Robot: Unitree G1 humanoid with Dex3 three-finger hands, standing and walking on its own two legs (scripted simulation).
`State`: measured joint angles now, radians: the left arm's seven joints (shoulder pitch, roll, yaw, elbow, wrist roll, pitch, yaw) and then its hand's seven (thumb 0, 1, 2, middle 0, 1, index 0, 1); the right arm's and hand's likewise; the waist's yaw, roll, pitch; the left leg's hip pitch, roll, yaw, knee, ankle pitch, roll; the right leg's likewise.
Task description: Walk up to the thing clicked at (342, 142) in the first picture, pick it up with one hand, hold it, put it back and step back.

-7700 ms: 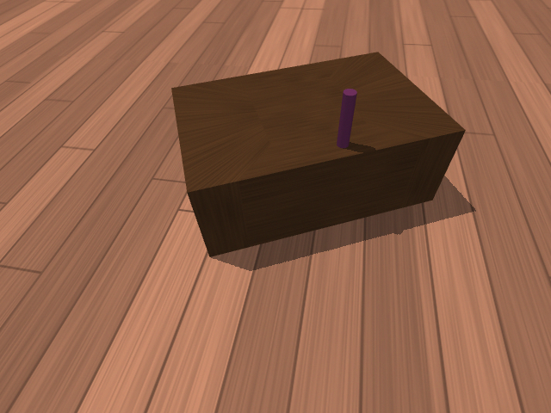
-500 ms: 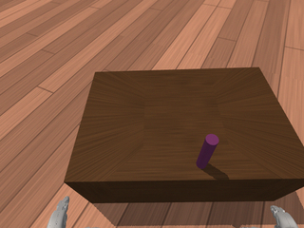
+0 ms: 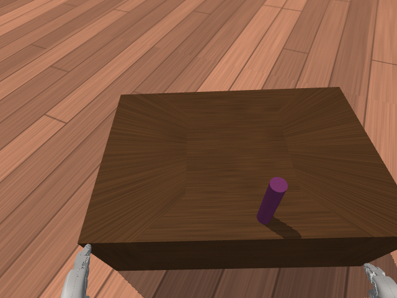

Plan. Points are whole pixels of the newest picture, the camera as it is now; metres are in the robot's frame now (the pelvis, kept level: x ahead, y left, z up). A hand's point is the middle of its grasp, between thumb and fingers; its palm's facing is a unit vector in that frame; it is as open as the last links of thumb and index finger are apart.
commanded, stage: go down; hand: right
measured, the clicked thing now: (270, 203) +0.41 -0.17 -0.21
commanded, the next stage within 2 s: none
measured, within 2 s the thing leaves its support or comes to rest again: neither
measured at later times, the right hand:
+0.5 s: hand out of the picture +0.15 -0.28 -0.08, palm faces +0.12 +0.95 -0.30, open 17.4 cm
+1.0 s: hand (382, 238) +0.25 -0.32 -0.02, palm faces +0.17 +0.96 -0.21, open 17.4 cm
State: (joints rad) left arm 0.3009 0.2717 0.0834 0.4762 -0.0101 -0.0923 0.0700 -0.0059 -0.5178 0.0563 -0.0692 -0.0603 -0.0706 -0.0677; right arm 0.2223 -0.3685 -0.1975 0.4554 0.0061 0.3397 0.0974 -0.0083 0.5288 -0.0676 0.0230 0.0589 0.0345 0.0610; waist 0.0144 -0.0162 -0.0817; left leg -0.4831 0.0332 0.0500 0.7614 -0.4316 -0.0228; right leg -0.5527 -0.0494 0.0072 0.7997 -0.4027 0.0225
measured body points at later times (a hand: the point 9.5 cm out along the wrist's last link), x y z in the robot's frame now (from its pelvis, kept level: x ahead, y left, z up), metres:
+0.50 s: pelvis -0.01 +0.00 -0.01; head +0.03 -0.01 +0.44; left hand +0.15 +0.26 -0.05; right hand +0.14 -0.33 -0.06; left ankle -0.03 +0.13 -0.71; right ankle +0.00 -0.13 -0.71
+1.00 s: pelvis -0.02 +0.00 -0.01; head +0.01 -0.01 +0.44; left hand +0.13 +0.26 -0.05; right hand +0.24 -0.37 +0.00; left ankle -0.03 +0.13 -0.71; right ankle +0.00 -0.13 -0.71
